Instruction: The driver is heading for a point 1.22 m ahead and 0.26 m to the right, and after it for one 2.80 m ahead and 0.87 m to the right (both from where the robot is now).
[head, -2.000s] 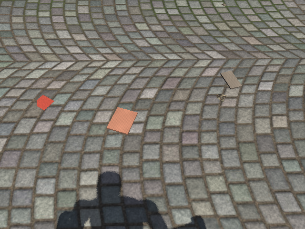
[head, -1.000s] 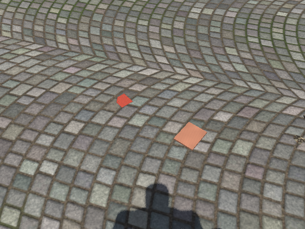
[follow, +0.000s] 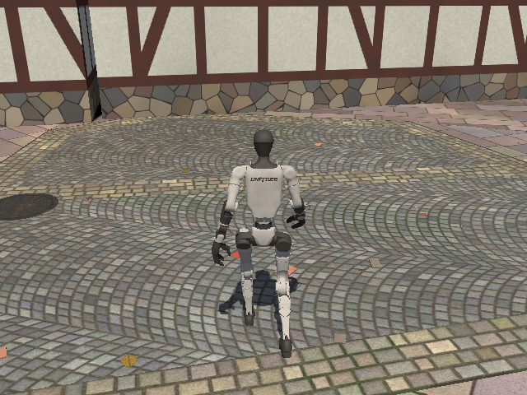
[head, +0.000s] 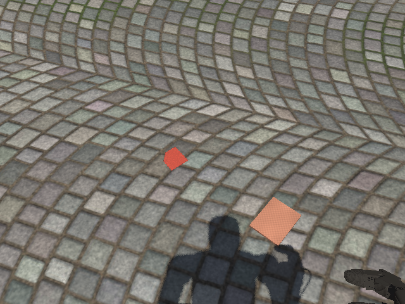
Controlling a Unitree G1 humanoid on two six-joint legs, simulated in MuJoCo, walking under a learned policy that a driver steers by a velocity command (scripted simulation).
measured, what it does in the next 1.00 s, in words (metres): walks ahead: right foot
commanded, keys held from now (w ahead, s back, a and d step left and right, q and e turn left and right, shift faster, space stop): w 1.00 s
